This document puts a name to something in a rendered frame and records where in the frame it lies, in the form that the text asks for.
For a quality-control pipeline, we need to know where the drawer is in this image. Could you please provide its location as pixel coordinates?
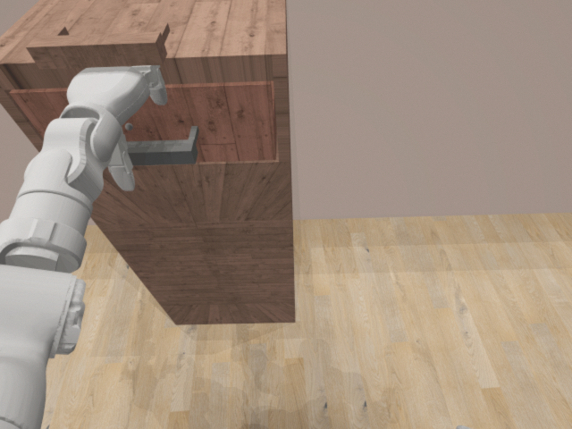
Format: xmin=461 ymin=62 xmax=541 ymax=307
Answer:
xmin=9 ymin=81 xmax=277 ymax=163

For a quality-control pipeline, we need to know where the handle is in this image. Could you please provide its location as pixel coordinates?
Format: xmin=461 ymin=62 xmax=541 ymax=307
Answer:
xmin=126 ymin=126 xmax=199 ymax=166
xmin=26 ymin=32 xmax=167 ymax=70

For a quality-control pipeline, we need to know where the robot left upper arm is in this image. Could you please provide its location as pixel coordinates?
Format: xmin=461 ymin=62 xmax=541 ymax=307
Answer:
xmin=0 ymin=265 xmax=86 ymax=429

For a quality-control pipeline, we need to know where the robot left hand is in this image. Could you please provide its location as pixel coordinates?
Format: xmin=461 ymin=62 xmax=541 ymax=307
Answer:
xmin=67 ymin=65 xmax=167 ymax=191

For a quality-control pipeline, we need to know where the cabinet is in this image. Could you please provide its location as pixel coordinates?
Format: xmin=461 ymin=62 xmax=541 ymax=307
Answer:
xmin=0 ymin=0 xmax=295 ymax=325

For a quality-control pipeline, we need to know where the robot left forearm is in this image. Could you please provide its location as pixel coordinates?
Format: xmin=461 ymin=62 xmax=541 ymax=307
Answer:
xmin=0 ymin=101 xmax=122 ymax=273

